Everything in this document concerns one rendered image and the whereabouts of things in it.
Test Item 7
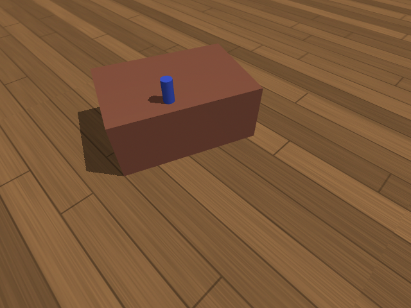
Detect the can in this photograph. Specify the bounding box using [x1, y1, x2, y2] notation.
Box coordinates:
[160, 76, 175, 104]

